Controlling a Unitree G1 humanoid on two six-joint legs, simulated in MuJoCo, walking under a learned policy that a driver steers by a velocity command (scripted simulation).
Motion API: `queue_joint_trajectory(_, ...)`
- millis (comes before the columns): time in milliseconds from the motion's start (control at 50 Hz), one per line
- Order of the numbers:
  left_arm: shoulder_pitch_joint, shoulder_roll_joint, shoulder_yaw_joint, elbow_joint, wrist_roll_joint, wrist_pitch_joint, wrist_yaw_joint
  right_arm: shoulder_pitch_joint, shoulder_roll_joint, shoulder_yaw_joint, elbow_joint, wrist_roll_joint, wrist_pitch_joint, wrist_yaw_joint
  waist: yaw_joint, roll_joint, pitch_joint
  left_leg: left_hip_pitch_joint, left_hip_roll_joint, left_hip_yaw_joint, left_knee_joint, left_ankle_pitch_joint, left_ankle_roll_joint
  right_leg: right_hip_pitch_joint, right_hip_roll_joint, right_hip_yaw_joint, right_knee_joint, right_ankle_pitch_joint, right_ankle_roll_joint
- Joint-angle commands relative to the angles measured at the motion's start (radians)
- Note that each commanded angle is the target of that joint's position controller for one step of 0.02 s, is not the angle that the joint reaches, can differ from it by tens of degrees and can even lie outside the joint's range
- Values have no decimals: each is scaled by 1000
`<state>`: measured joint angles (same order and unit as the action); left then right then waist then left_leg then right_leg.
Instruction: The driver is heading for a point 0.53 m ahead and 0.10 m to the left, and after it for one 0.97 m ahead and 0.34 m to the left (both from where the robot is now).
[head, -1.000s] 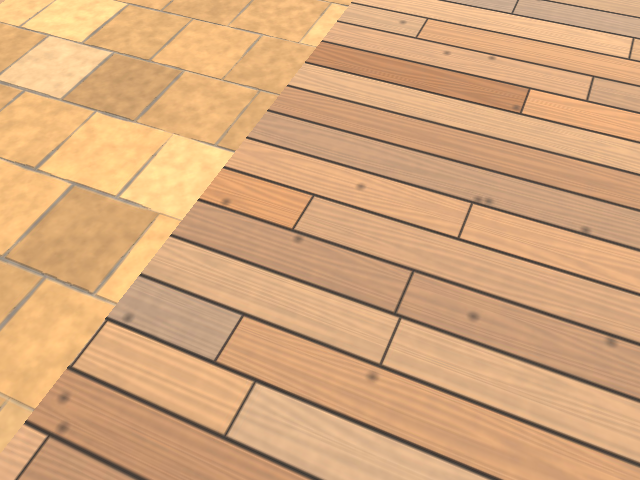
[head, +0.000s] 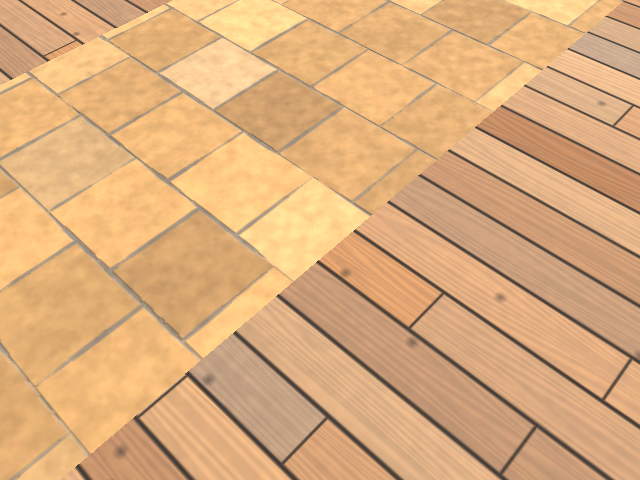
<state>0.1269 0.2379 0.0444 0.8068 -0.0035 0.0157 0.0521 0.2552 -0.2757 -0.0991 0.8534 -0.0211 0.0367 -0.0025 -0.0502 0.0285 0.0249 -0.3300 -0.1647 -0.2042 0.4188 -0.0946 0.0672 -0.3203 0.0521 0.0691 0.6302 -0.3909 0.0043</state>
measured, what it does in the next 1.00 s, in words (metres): walks ahead, turning left: right foot, then left foot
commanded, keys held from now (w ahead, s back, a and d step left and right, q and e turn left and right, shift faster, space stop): q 0.18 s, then w+q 0.26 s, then w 0.52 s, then w+e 0.04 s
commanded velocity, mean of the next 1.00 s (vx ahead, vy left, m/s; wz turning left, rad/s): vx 0.30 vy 0.00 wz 0.38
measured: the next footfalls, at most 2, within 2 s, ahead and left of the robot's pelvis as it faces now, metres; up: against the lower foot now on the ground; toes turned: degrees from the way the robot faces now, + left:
right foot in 0.02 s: +0.04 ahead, -0.11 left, +0.00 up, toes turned +6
left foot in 0.58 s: +0.09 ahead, +0.15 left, +0.00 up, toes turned +22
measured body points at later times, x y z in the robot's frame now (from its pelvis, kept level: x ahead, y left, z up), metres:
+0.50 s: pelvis +0.03 +0.00 +0.01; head +0.06 +0.01 +0.46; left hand -0.03 +0.29 -0.11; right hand +0.27 -0.19 -0.10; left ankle +0.02 +0.13 -0.71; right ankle +0.00 -0.12 -0.74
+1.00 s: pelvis +0.22 +0.13 -0.01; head +0.24 +0.15 +0.44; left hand +0.29 +0.42 -0.12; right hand +0.28 -0.13 -0.14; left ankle +0.05 +0.13 -0.74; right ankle +0.42 +0.08 -0.70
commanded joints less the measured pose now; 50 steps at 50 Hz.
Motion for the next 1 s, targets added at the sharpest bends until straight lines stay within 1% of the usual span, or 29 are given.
queue_joint_trajectory(20, 162, 119, 26, -28, 2, -24, 15, -42, -117, -25, -74, 19, 0, -1, 88, 49, -77, -3, 189, -286, -36, -103, 35, 212, -46, 37, -340, 104, -37)
queue_joint_trajectory(40, 124, 202, 40, -51, 18, -22, 23, 27, -41, -8, -79, 24, 0, -5, 31, -153, -88, -110, 70, -125, 169, -367, -28, 290, -284, 265, -441, 30, -93)
queue_joint_trajectory(60, 18, 264, 48, -96, 34, -17, 19, 18, -87, -21, -83, 14, -4, -15, 25, -249, -15, -267, -46, 78, 382, -482, -55, 190, -454, 448, -461, 197, -200)
queue_joint_trajectory(80, 33, 204, 38, -94, 35, -16, 13, -2, -149, -33, -78, -15, -4, -12, 22, -141, -16, -211, 46, 71, 554, -453, -66, 129, -448, 371, -414, 366, -243)
queue_joint_trajectory(100, -6, 147, 21, -102, 24, -17, 6, 19, -144, -37, -63, -14, -1, -4, -10, -99, -11, -185, 53, 73, 624, -400, -68, 106, -376, 257, -382, 450, -220)
queue_joint_trajectory(120, -33, 129, 16, -112, 23, -17, 1, 44, -132, -36, -49, -14, 8, 3, -24, -103, -9, -185, 54, 84, 693, -352, -78, 114, -311, 156, -359, 506, -189)
queue_joint_trajectory(140, -35, 129, 15, -122, 23, -17, 2, 57, -128, -34, -42, -12, 18, 13, -23, -147, -22, -202, 57, 100, 756, -325, -89, 146, -276, 98, -341, 551, -176)
queue_joint_trajectory(160, -18, 128, 13, -127, 25, -16, 1, 59, -128, -31, -42, -8, 24, 23, -9, -167, -29, -218, 62, 116, 792, -319, -103, 171, -263, 59, -324, 628, -179)
queue_joint_trajectory(180, 12, 132, 15, -123, 27, -15, -1, 34, -126, -28, -50, -3, 28, 28, 9, -163, -30, -235, 69, 131, 798, -313, -115, 198, -261, 37, -313, 666, -184)
queue_joint_trajectory(220, 100, 145, 23, -104, 32, -17, -8, -28, -117, -17, -76, -2, 32, 40, 60, -169, -37, -299, 102, 142, 731, -275, -124, 295, -274, 54, -356, 406, -185)
queue_joint_trajectory(260, 156, 165, 33, -85, 31, -23, -11, -94, -118, -12, -101, -9, 35, 57, 101, -182, -6, -346, 126, 140, 653, -254, -129, 350, -295, 96, -420, 129, -187)
queue_joint_trajectory(300, 185, 183, 43, -70, 32, -36, -15, -132, -115, -8, -116, -12, 31, 69, 114, -171, 21, -362, 143, 142, 582, -241, -128, 381, -321, 107, -459, 42, -189)
queue_joint_trajectory(360, 208, 190, 52, -53, 34, -57, -24, -169, -96, 0, -133, -12, 20, 80, 120, -150, 33, -344, 172, 167, 489, -232, -113, 393, -348, 72, -483, 28, -190)
queue_joint_trajectory(460, 233, 194, 60, -26, 38, -77, -44, -253, -64, 23, -182, -10, 0, 95, 132, -160, 55, -224, 196, 232, 314, -248, -54, 309, -360, -28, -482, 35, -181)
queue_joint_trajectory(520, 240, 204, 62, -6, 35, -74, -56, -233, -59, 32, -183, -16, -17, 88, 107, -178, 50, -69, 163, 285, 199, -277, -5, 232, -355, -77, -435, 172, -175)
queue_joint_trajectory(540, 231, 208, 61, -1, 28, -69, -59, -184, -57, 34, -169, -20, -24, 81, 76, -170, 42, 13, 148, 298, 138, -247, 11, 197, -354, -100, -394, 241, -168)
queue_joint_trajectory(560, 209, 202, 57, 1, 16, -64, -61, -86, -52, 35, -133, -27, -35, 72, 18, -131, 14, 175, 120, 310, 49, -167, 28, 119, -334, -150, -299, 309, -152)
queue_joint_trajectory(580, 213, 165, 40, 1, 17, -64, -64, 58, -89, 18, -72, -34, -49, 58, -38, -34, -70, 393, 109, 273, -3, -170, 42, 31, -273, -227, -109, 373, -123)
queue_joint_trajectory(600, 177, 89, 11, -51, 21, -63, -71, 203, -179, -2, -54, -47, -61, 39, -111, 183, -177, 592, 376, -88, -136, -460, 90, -174, -187, -306, 221, 124, -67)
queue_joint_trajectory(620, 148, 101, 18, -96, 37, -60, -74, 209, -292, -20, -62, -14, -63, 28, -88, 273, -129, 592, 559, -482, -267, -494, 178, -430, -57, -212, 415, -183, -47)
queue_joint_trajectory(640, 133, 172, 36, -79, 43, -53, -75, 144, -241, -7, -66, -4, -60, 20, -60, 110, -41, 518, 541, -357, -223, -399, 190, -469, -129, -100, 502, -120, -61)
queue_joint_trajectory(660, 143, 166, 35, -65, 24, -60, -89, 80, -180, 14, -77, -3, -64, 19, -15, 75, 3, 433, 475, -231, -213, -274, 162, -429, -156, -76, 485, -17, -69)
queue_joint_trajectory(680, 168, 155, 33, -44, 19, -65, -97, 32, -136, 29, -80, -3, -70, 18, 24, 64, 25, 372, 411, -127, -233, -160, 127, -379, -175, -74, 440, 52, -63)
queue_joint_trajectory(720, 223, 145, 31, -3, 41, -51, -102, -5, -102, 43, -80, 4, -90, 13, 63, 86, 17, 326, 339, -9, -259, 23, 99, -312, -178, -93, 430, 136, -39)
queue_joint_trajectory(780, 183, 124, 29, -11, 43, -37, -105, 58, -111, 42, -41, 19, -110, 15, 69, 50, 26, 315, 330, 49, -268, 225, 115, -344, -168, -106, 436, 200, -11)
queue_joint_trajectory(880, -7, 93, 16, -74, 39, -37, -104, 152, -90, 51, 17, 14, -116, 10, 32, 38, 81, 347, 321, 95, -287, 343, 123, -442, -156, -126, 279, 306, 7)
queue_joint_trajectory(920, -72, 75, 4, -95, 36, -41, -106, 174, -90, 54, 36, 11, -119, 7, 19, 40, 91, 354, 318, 116, -286, 395, 115, -408, -136, -143, 170, 348, -4)
queue_joint_trajectory(960, -131, 69, -4, -118, 34, -44, -105, 205, -98, 55, 60, 9, -121, 0, 6, 38, 105, 382, 337, 119, -293, 443, 112, -371, -116, -158, 73, 365, -29)
queue_joint_trajectory(1000, -133, 73, -8, -122, 31, -48, -102, 198, -109, 55, 75, 4, -121, -7, 21, 37, 101, 430, 356, 156, -281, 546, 101, -312, -88, -176, -3, 345, -71)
